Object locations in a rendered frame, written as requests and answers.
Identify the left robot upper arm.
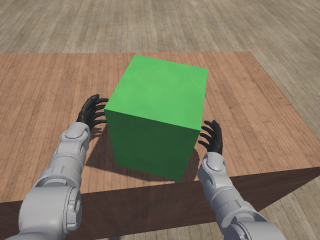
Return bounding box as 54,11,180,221
4,185,82,240

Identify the left robot hand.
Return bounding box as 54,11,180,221
76,94,109,132

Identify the pedestal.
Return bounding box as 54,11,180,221
0,51,320,240

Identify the right robot hand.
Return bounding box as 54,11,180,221
197,120,223,155

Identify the robot right forearm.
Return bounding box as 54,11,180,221
197,152,286,240

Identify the carton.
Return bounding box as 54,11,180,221
104,54,208,181

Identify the right robot upper arm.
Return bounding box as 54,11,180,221
224,221,285,240

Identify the robot left forearm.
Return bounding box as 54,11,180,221
18,122,91,231

